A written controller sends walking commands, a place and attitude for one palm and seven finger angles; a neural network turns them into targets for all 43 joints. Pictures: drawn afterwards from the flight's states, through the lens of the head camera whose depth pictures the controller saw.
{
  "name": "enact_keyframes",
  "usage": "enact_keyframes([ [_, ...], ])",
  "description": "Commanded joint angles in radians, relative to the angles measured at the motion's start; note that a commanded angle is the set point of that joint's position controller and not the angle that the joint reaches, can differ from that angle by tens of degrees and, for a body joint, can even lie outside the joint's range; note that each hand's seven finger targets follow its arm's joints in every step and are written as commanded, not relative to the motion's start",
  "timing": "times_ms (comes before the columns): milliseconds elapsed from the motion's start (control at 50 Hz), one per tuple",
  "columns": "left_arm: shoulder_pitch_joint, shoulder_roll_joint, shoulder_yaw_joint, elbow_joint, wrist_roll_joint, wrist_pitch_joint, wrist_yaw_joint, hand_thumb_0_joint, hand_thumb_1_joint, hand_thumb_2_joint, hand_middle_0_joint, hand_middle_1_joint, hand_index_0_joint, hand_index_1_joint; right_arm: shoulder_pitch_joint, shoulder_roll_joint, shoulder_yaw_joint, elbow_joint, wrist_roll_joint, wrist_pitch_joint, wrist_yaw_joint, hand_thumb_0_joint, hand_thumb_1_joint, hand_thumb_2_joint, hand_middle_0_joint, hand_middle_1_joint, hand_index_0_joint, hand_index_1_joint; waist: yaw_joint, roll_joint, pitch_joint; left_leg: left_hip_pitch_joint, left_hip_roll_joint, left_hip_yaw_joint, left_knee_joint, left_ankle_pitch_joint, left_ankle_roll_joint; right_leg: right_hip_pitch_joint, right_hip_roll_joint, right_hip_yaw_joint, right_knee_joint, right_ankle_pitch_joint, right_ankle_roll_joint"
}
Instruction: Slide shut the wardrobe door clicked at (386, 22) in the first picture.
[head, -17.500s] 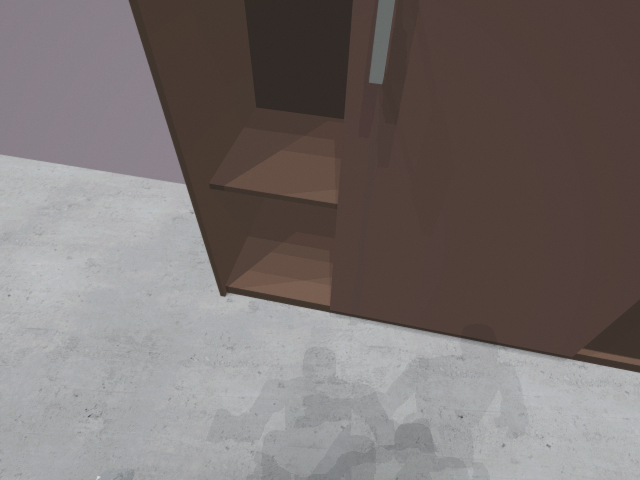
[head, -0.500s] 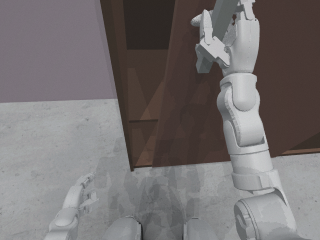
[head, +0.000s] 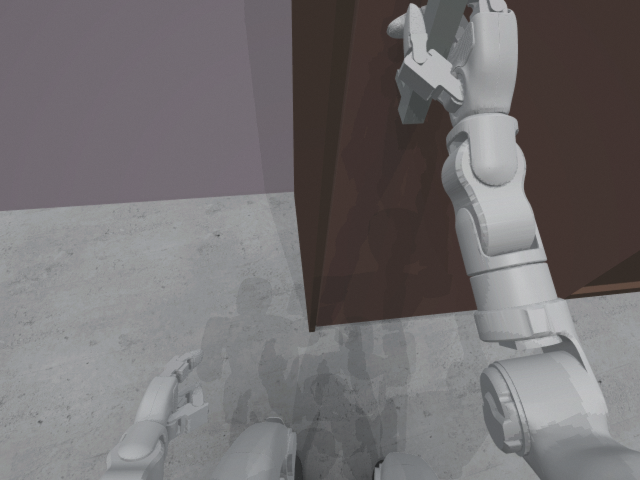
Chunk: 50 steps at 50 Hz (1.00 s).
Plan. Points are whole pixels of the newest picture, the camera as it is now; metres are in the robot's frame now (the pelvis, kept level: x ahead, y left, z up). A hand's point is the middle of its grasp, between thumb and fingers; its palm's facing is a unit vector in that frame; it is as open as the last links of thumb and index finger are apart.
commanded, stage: stop walking and hold the door there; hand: right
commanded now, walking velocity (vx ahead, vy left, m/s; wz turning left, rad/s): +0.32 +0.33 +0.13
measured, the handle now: (435, 0) +0.48 -0.09 +0.28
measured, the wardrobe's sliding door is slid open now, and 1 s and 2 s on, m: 0.00 0.00 0.00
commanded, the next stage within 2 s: none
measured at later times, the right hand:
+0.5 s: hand (411, 55) +0.44 -0.07 +0.25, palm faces +0.36 +0.90 -0.25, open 6.2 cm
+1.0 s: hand (416, 57) +0.45 -0.08 +0.25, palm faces +0.27 +0.93 -0.23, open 6.3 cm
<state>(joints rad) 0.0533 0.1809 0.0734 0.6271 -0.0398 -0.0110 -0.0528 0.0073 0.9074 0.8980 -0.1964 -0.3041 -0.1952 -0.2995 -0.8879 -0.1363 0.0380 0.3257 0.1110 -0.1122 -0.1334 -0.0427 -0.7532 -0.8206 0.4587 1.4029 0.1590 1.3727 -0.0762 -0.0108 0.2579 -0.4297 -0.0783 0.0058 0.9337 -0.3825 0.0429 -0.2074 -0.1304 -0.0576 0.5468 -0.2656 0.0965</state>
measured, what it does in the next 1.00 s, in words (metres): steps to the left: left foot, then right foot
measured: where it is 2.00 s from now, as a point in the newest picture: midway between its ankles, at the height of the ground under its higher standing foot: outside the picture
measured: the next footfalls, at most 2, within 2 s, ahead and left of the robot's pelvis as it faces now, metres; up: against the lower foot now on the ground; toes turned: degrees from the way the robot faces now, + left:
left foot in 0.12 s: +0.06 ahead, +0.17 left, +0.00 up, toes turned +2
right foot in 1.00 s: +0.11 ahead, +0.00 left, +0.00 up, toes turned +16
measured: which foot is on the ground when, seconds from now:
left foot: up 0.00-0.10, down 0.12-1.00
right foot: down 0.00-0.14, up 0.16-0.98, down 1.00-1.00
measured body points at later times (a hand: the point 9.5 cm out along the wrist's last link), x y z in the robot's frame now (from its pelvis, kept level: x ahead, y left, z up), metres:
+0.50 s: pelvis +0.01 +0.14 +0.03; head +0.02 +0.19 +0.48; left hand +0.11 +0.45 -0.08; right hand +0.42 -0.12 +0.27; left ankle +0.02 +0.17 -0.72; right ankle +0.04 +0.01 -0.65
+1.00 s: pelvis +0.03 +0.11 +0.02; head +0.04 +0.13 +0.47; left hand +0.10 +0.39 -0.09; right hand +0.43 -0.13 +0.26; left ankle +0.02 +0.17 -0.72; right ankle +0.07 -0.01 -0.72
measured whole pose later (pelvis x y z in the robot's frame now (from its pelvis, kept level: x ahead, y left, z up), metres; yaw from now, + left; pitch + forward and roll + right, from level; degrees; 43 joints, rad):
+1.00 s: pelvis +0.03 +0.11 +0.02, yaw +13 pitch +1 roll +0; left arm 0.23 0.27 -0.01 0.69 -0.04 -0.08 0.05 0.01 0.91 0.90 -0.20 -0.30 -0.20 -0.30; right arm -0.36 -0.45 -0.42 0.27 0.04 -0.18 -0.07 -0.17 -0.58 -0.81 0.46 1.40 0.33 1.37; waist 0.01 -0.03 0.00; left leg -0.19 -0.15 -0.15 0.35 -0.16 0.08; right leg -0.29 0.02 0.04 0.49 -0.17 -0.04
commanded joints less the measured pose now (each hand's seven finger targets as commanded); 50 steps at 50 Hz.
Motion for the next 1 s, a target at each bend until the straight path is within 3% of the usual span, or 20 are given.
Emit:
enact_keyframes([
  [0, -0.067, 0.132, 0.031, -0.133, -0.011, -0.029, -0.004, 0.000, 0.900, 0.900, -0.200, -0.300, -0.200, -0.300, -0.626, 0.154, 0.245, -0.301, -0.050, -0.121, 0.129, 0.000, -0.900, -0.900, 0.450, 1.400, 0.450, 1.400, 0.107, -0.154, -0.585, 0.068, 0.107, -0.030, -0.020, -0.042, -0.014, 0.315, -0.351, 0.094, 0.000, 0.741, -0.261],
  [60, -0.068, 0.130, 0.020, -0.138, -0.029, -0.025, 0.006, 0.000, 0.900, 0.900, -0.200, -0.300, -0.200, -0.300, -0.655, 0.117, 0.210, -0.297, -0.054, -0.124, 0.129, 0.000, -0.900, -0.900, 0.450, 1.400, 0.450, 1.400, 0.100, -0.217, -0.615, 0.250, 0.048, 0.078, -0.290, 0.135, -0.023, 0.279, -0.250, -0.006, 0.124, 0.678, -0.186],
  [80, 0.021, 0.197, 0.042, -0.046, -0.015, -0.010, 0.034, 0.000, 0.900, 0.900, -0.200, -0.300, -0.200, -0.300, -0.417, -0.385, -0.274, 0.037, -0.093, -0.102, 0.077, 0.000, -0.900, -0.900, 0.450, 1.400, 0.450, 1.400, 0.073, -0.212, -0.602, 0.262, 0.034, 0.097, -0.388, 0.203, -0.049, 0.229, -0.199, -0.038, 0.146, 0.609, -0.142],
  [100, 0.022, 0.161, 0.032, -0.060, -0.018, -0.007, 0.043, 0.000, 0.900, 0.900, -0.200, -0.300, -0.200, -0.300, -0.377, -0.327, -0.227, 0.026, -0.088, -0.097, 0.081, 0.000, -0.900, -0.900, 0.450, 1.400, 0.450, 1.400, 0.062, -0.107, -0.621, 0.404, 0.084, 0.050, -0.514, 0.444, -0.030, 0.150, -0.112, -0.061, 0.287, 0.527, -0.114],
  [120, 0.010, 0.148, 0.031, -0.056, -0.023, -0.012, 0.055, 0.000, 0.900, 0.900, -0.200, -0.300, -0.200, -0.300, -0.388, -0.351, -0.209, -0.029, -0.096, -0.096, 0.086, 0.000, -0.900, -0.900, 0.450, 1.400, 0.450, 1.400, 0.064, 0.139, -0.648, 0.565, 0.210, -0.194, -0.538, 0.815, 0.059, -0.075, 0.018, -0.097, 0.513, 0.243, -0.109],
  [140, -0.030, 0.130, 0.028, -0.061, -0.010, -0.029, 0.063, 0.000, 0.900, 0.900, -0.200, -0.300, -0.200, -0.300, -0.359, -0.468, -0.320, 0.017, -0.106, -0.092, 0.074, 0.000, -0.900, -0.900, 0.450, 1.400, 0.450, 1.400, 0.047, 0.439, -0.620, 0.620, 0.347, -0.449, -0.522, 1.059, 0.133, -0.292, 0.094, -0.010, 0.715, -0.273, -0.068],
  [160, -0.021, 0.109, 0.003, -0.052, 0.005, -0.045, 0.077, 0.000, 0.900, 0.900, -0.200, -0.300, -0.200, -0.300, -0.338, -0.435, -0.306, 0.007, -0.100, -0.086, 0.065, 0.000, -0.900, -0.900, 0.450, 1.400, 0.450, 1.400, 0.048, 0.320, -0.561, 0.553, 0.394, -0.468, -0.516, 1.017, 0.154, -0.341, 0.070, 0.089, 0.792, -0.294, -0.073],
  [180, -0.007, 0.097, -0.024, -0.041, 0.007, -0.061, 0.086, 0.000, 0.900, 0.900, -0.200, -0.300, -0.200, -0.300, -0.294, -0.434, -0.310, -0.044, -0.090, -0.081, 0.058, 0.000, -0.900, -0.900, 0.450, 1.400, 0.450, 1.400, 0.054, 0.133, -0.562, 0.552, 0.384, -0.410, -0.499, 0.940, 0.156, -0.332, 0.073, 0.097, 0.732, -0.265, -0.074],
  [200, 0.011, 0.100, -0.044, -0.033, 0.014, -0.074, 0.098, 0.000, 0.900, 0.900, -0.200, -0.300, -0.200, -0.300, -0.264, -0.517, -0.392, -0.048, -0.097, -0.086, 0.042, 0.000, -0.900, -0.900, 0.450, 1.400, 0.450, 1.400, 0.061, 0.095, -0.575, 0.560, 0.359, -0.360, -0.477, 0.929, 0.149, -0.316, 0.079, 0.084, 0.616, -0.225, -0.078],
  [240, 0.017, 0.125, -0.050, -0.037, 0.024, -0.082, 0.117, 0.000, 0.900, 0.900, -0.200, -0.300, -0.200, -0.300, -0.194, -0.553, -0.434, -0.036, -0.097, -0.102, 0.028, 0.000, -0.900, -0.900, 0.450, 1.400, 0.450, 1.400, 0.060, 0.155, -0.590, 0.581, 0.306, -0.249, -0.493, 0.946, 0.085, -0.236, 0.126, 0.020, 0.379, -0.143, -0.082],
  [320, 0.001, 0.172, -0.031, -0.088, 0.013, -0.082, 0.105, 0.000, 0.900, 0.900, -0.200, -0.300, -0.200, -0.300, -0.060, -0.635, -0.500, -0.060, -0.091, -0.127, 0.026, 0.000, -0.900, -0.900, 0.450, 1.400, 0.450, 1.400, 0.037, 0.203, -0.565, 0.641, 0.335, -0.289, -0.581, 0.895, -0.037, -0.254, 0.168, -0.008, 0.251, -0.078, -0.084],
  [400, 0.038, 0.206, -0.018, -0.111, -0.007, -0.072, 0.090, 0.000, 0.900, 0.900, -0.200, -0.300, -0.200, -0.300, 0.005, -0.665, -0.510, -0.066, -0.092, -0.128, 0.013, 0.000, -0.900, -0.900, 0.450, 1.400, 0.450, 1.400, 0.044, 0.080, -0.556, 0.625, 0.379, -0.336, -0.616, 0.807, -0.051, -0.304, 0.163, 0.055, 0.351, -0.044, -0.089],
  [460, 0.073, 0.229, -0.006, -0.108, -0.009, -0.072, 0.086, 0.000, 0.900, 0.900, -0.200, -0.300, -0.200, -0.300, 0.049, -0.746, -0.579, -0.057, -0.095, -0.136, 0.001, 0.000, -0.900, -0.900, 0.450, 1.400, 0.450, 1.400, 0.046, 0.071, -0.545, 0.595, 0.371, -0.340, -0.633, 0.715, -0.045, -0.350, 0.161, 0.075, 0.408, -0.027, -0.095],
  [520, 0.076, 0.231, -0.002, -0.108, -0.012, -0.074, 0.088, 0.000, 0.900, 0.900, -0.200, -0.300, -0.200, -0.300, 0.078, -0.773, -0.602, -0.073, -0.092, -0.143, -0.001, 0.000, -0.900, -0.900, 0.450, 1.400, 0.450, 1.400, 0.047, 0.021, -0.522, 0.572, 0.350, -0.344, -0.633, 0.666, -0.077, -0.384, 0.164, 0.088, 0.436, -0.011, -0.098],
  [600, 0.095, 0.237, -0.002, -0.107, -0.009, -0.084, 0.094, 0.000, 0.900, 0.900, -0.200, -0.300, -0.200, -0.300, 0.110, -0.838, -0.668, -0.097, -0.089, -0.150, -0.005, 0.000, -0.900, -0.900, 0.450, 1.400, 0.450, 1.400, 0.046, 0.043, -0.551, 0.621, 0.316, -0.320, -0.601, 0.719, -0.123, -0.427, 0.168, 0.096, 0.449, 0.006, -0.103],
  [700, 0.100, 0.232, -0.007, -0.109, -0.006, -0.102, 0.106, 0.000, 0.900, 0.900, -0.200, -0.300, -0.200, -0.300, 0.163, -0.833, -0.682, -0.131, -0.081, -0.147, -0.003, 0.000, -0.900, -0.900, 0.450, 1.400, 0.450, 1.400, 0.047, 0.074, -0.534, 0.567, 0.278, -0.328, -0.602, 0.679, -0.152, -0.404, 0.166, 0.099, 0.391, 0.005, -0.106],
  [780, 0.094, 0.231, -0.009, -0.099, 0.000, -0.115, 0.115, 0.000, 0.900, 0.900, -0.200, -0.300, -0.200, -0.300, 0.156, -0.836, -0.689, -0.198, -0.079, -0.154, 0.000, 0.000, -0.900, -0.900, 0.450, 1.400, 0.450, 1.400, 0.046, 0.089, -0.549, 0.546, 0.255, -0.330, -0.601, 0.656, -0.139, -0.341, 0.167, 0.093, 0.278, 0.014, -0.115],
  [880, 0.067, 0.210, -0.026, -0.098, 0.004, -0.132, 0.122, 0.000, 0.900, 0.900, -0.200, -0.300, -0.200, -0.300, 0.152, -0.756, -0.633, -0.286, -0.074, -0.160, 0.014, 0.000, -0.900, -0.900, 0.450, 1.400, 0.450, 1.400, 0.035, 0.105, -0.549, 0.486, 0.237, -0.346, -0.616, 0.604, -0.104, -0.186, 0.167, 0.091, 0.064, 0.006, -0.137],
  [940, 0.078, 0.208, -0.036, -0.088, 0.004, -0.137, 0.116, 0.000, 0.900, 0.900, -0.200, -0.300, -0.200, -0.300, 0.131, -0.684, -0.570, -0.358, -0.067, -0.166, 0.022, 0.000, -0.900, -0.900, 0.450, 1.400, 0.450, 1.400, 0.059, 0.030, -0.570, 0.366, 0.196, -0.298, -0.608, 0.489, -0.110, 0.040, 0.125, 0.117, -0.133, 0.132, -0.148],
  [980, 0.055, 0.222, -0.033, -0.087, -0.005, -0.136, 0.109, 0.000, 0.900, 0.900, -0.200, -0.300, -0.200, -0.300, 0.126, -0.637, -0.523, -0.394, -0.062, -0.166, 0.030, 0.000, -0.900, -0.900, 0.450, 1.400, 0.450, 1.400, 0.061, -0.047, -0.572, 0.212, 0.119, -0.240, -0.581, 0.416, -0.136, 0.226, 0.021, 0.195, -0.099, 0.345, -0.185],
])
